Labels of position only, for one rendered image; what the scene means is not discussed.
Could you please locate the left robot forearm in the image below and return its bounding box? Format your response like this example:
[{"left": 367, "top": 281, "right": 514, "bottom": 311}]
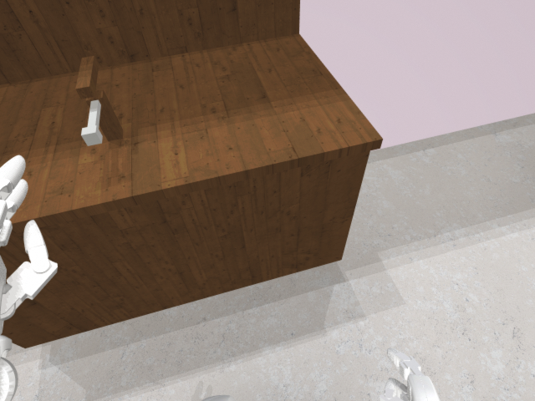
[{"left": 0, "top": 335, "right": 18, "bottom": 401}]

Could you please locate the left robot hand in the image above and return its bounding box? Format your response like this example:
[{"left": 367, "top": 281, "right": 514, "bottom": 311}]
[{"left": 0, "top": 155, "right": 58, "bottom": 335}]

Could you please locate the tap lever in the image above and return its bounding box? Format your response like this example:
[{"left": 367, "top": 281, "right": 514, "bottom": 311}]
[{"left": 81, "top": 100, "right": 103, "bottom": 146}]

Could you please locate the right robot hand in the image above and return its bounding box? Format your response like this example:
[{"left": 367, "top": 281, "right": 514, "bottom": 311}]
[{"left": 380, "top": 348, "right": 440, "bottom": 401}]

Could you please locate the counter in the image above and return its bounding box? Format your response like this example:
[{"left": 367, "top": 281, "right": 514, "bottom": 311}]
[{"left": 0, "top": 0, "right": 383, "bottom": 348}]

